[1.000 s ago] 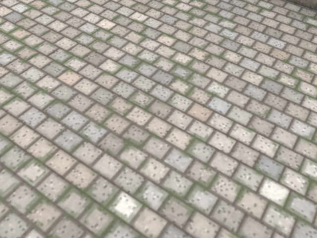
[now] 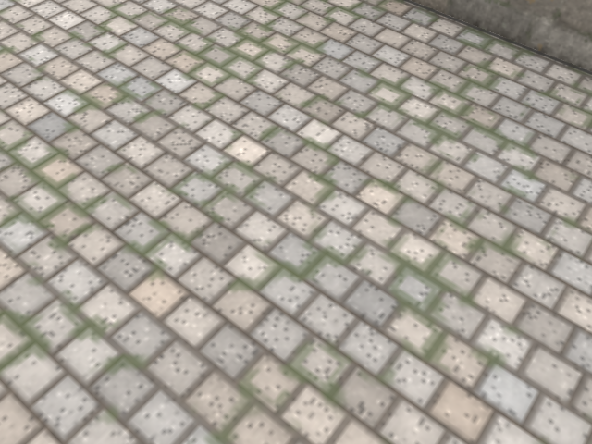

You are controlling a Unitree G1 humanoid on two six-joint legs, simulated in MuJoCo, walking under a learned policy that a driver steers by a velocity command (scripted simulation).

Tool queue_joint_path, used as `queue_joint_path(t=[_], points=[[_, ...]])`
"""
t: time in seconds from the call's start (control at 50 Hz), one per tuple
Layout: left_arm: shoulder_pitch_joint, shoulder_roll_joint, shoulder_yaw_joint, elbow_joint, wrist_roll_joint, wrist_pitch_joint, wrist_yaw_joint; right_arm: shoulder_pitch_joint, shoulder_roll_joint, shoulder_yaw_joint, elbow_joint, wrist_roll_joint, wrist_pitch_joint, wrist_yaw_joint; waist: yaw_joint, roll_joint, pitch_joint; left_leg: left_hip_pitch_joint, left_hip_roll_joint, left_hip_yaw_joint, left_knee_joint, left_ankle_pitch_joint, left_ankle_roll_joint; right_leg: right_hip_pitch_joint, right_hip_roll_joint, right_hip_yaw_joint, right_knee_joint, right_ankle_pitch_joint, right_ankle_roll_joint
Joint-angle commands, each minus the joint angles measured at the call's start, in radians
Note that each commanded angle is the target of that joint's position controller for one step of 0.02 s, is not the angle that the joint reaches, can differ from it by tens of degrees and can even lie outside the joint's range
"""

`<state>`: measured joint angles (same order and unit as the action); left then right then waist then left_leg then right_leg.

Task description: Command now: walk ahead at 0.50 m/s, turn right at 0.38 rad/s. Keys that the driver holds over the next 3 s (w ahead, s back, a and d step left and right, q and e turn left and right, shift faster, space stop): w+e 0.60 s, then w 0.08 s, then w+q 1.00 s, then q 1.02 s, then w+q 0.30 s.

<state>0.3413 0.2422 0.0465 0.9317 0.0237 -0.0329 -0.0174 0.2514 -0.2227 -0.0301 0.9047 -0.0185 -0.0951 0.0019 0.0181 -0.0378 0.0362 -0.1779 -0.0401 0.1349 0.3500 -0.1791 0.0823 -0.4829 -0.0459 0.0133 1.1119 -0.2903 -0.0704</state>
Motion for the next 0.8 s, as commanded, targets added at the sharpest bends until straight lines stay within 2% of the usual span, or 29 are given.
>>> queue_joint_path(t=[0.02,0.08,0.14,0.2,0.24,0.3,0.32,0.34,0.36,0.38,0.4,0.42,0.44,0.46,0.48,0.52,0.58,0.64,0.72,0.76,0.8], points=[[0.025,0.025,0.015,-0.048,0.008,0.017,-0.016,0.054,-0.088,-0.021,-0.018,0.010,-0.030,-0.007,0.012,0.104,0.012,0.054,0.282,-0.169,-0.222,0.216,0.075,-0.139,-0.049,0.018,0.019,0.095,0.013],[-0.085,0.019,0.014,-0.092,0.005,0.020,-0.023,0.104,-0.080,-0.019,0.007,0.004,-0.027,-0.010,-0.002,0.104,0.039,0.072,0.265,-0.086,-0.228,0.275,0.069,-0.216,-0.053,0.000,-0.065,0.200,0.023],[-0.195,0.001,0.001,-0.132,0.004,0.014,-0.031,0.128,-0.088,-0.018,0.022,0.003,-0.026,-0.014,-0.021,0.103,0.059,0.085,0.248,-0.010,-0.216,0.341,0.054,-0.190,-0.038,-0.046,-0.249,0.297,0.020],[-0.296,0.001,-0.007,-0.173,0.008,0.012,-0.039,0.183,-0.110,-0.022,0.046,0.001,-0.021,-0.024,-0.050,0.100,0.074,0.159,0.277,0.030,-0.198,0.406,0.048,-0.166,-0.023,-0.105,-0.386,0.303,-0.005],[-0.326,0.010,-0.006,-0.192,0.011,0.010,-0.041,0.209,-0.122,-0.025,0.061,-0.002,-0.011,-0.030,-0.053,0.100,0.076,0.232,0.298,0.054,-0.154,0.500,0.043,-0.152,-0.005,-0.132,-0.437,0.241,-0.033],[-0.259,0.036,0.007,-0.183,0.015,0.011,-0.033,0.193,-0.159,-0.034,0.065,-0.007,0.006,-0.040,-0.008,0.133,0.016,0.296,0.312,0.104,0.039,0.895,0.031,-0.015,0.078,-0.186,-0.471,0.086,-0.094],[-0.181,0.053,0.018,-0.161,0.015,0.009,-0.030,0.186,-0.175,-0.039,0.062,-0.009,0.016,-0.041,0.026,0.138,-0.032,0.296,0.313,0.113,0.176,0.964,0.030,0.072,0.115,-0.192,-0.491,0.039,-0.119],[-0.062,0.077,0.033,-0.124,0.019,0.000,-0.024,0.179,-0.187,-0.043,0.054,-0.005,0.026,-0.039,0.078,0.122,-0.102,0.238,0.305,0.124,0.372,0.893,0.019,0.233,0.145,-0.178,-0.560,0.046,-0.148],[0.090,0.153,0.064,-0.083,0.031,-0.005,-0.010,0.171,-0.176,-0.041,0.029,-0.004,0.027,-0.034,0.146,0.040,-0.193,0.042,0.276,0.128,0.660,0.614,-0.011,0.478,0.045,-0.006,-0.630,-0.018,-0.199],[0.070,0.272,0.094,-0.098,0.025,0.000,0.003,0.213,-0.053,-0.017,-0.042,0.006,0.019,-0.007,0.068,-0.212,-0.268,-0.431,0.066,0.090,1.046,-0.329,-0.072,0.795,-0.269,0.536,-0.691,0.000,-0.366],[0.105,0.260,0.092,-0.104,-0.007,0.013,0.005,0.072,-0.143,-0.036,-0.076,-0.001,0.003,-0.002,0.121,-0.048,-0.291,-0.561,0.031,-0.142,1.124,-0.335,-0.069,0.796,-0.291,0.717,-0.819,-0.007,-0.376],[0.039,0.233,0.084,-0.095,-0.010,0.016,0.014,0.001,-0.131,-0.031,-0.107,0.010,-0.012,0.002,0.088,-0.014,-0.138,-0.621,0.095,-0.167,1.070,-0.213,-0.059,0.679,-0.274,0.555,-0.844,0.065,-0.338],[-0.009,0.179,0.072,-0.098,-0.014,0.013,0.015,0.014,-0.129,-0.028,-0.101,0.011,-0.021,-0.001,0.041,0.052,-0.065,-0.562,0.129,-0.161,0.970,-0.141,-0.059,0.544,-0.237,0.460,-0.862,0.191,-0.294],[-0.053,0.150,0.064,-0.104,-0.017,0.006,0.017,0.025,-0.123,-0.030,-0.091,0.000,-0.013,-0.003,-0.001,0.080,-0.026,-0.497,0.149,-0.164,0.902,-0.127,-0.067,0.446,-0.184,0.377,-0.871,0.297,-0.258],[-0.078,0.124,0.055,-0.109,-0.023,-0.002,0.019,0.052,-0.115,-0.028,-0.089,-0.018,0.008,-0.003,-0.033,0.067,-0.029,-0.429,0.158,-0.167,0.856,-0.124,-0.082,0.381,-0.143,0.316,-0.883,0.368,-0.240],[-0.064,0.124,0.051,-0.105,-0.029,-0.024,0.015,0.060,-0.098,-0.027,-0.094,-0.032,0.044,0.004,-0.052,0.054,-0.041,-0.388,0.156,-0.156,0.797,-0.126,-0.106,0.337,-0.101,0.263,-0.890,0.460,-0.234],[-0.004,0.158,0.058,-0.093,-0.027,-0.033,0.014,-0.036,-0.088,-0.025,-0.136,-0.031,0.063,0.010,-0.032,0.027,-0.014,-0.446,0.153,-0.135,0.682,-0.029,-0.132,0.317,-0.065,0.241,-0.910,0.455,-0.211],[0.066,0.150,0.054,-0.081,-0.026,-0.031,0.014,-0.150,-0.093,-0.023,-0.173,-0.026,0.064,0.014,0.014,-0.003,0.003,-0.512,0.145,-0.129,0.540,0.093,-0.136,0.376,-0.053,0.242,-0.914,0.464,-0.169],[0.141,0.129,0.040,-0.054,-0.021,-0.038,0.021,-0.248,-0.081,-0.010,-0.199,-0.019,0.057,0.026,0.060,-0.021,0.005,-0.518,0.125,-0.106,0.384,0.200,-0.107,0.488,-0.059,0.207,-0.902,0.565,-0.121],[0.165,0.128,0.034,-0.044,-0.012,-0.042,0.025,-0.306,-0.082,-0.004,-0.216,-0.011,0.052,0.030,0.083,-0.024,0.022,-0.515,0.111,-0.083,0.319,0.207,-0.081,0.540,-0.076,0.191,-0.904,0.603,-0.112],[0.176,0.134,0.029,-0.033,-0.001,-0.045,0.031,-0.339,-0.088,-0.002,-0.231,-0.006,0.046,0.034,0.086,-0.030,0.038,-0.497,0.094,-0.072,0.264,0.177,-0.047,0.590,-0.105,0.177,-0.901,0.645,-0.111]])
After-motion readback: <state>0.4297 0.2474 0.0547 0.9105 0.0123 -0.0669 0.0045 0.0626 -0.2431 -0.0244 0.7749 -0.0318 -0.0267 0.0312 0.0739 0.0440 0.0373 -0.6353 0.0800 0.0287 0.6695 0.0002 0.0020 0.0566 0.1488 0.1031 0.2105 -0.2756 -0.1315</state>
